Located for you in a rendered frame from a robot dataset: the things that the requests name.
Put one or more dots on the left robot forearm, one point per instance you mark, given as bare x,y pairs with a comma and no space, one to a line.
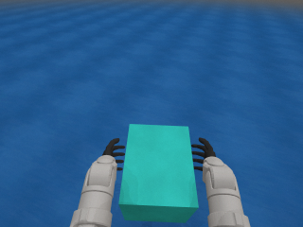
97,194

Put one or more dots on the left robot hand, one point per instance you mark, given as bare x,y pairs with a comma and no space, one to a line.
109,151

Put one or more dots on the right robot hand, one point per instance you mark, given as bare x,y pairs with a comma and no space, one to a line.
208,152

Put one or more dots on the right robot forearm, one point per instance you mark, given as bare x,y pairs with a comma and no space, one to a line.
223,195

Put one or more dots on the carton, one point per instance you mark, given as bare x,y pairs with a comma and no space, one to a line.
158,180

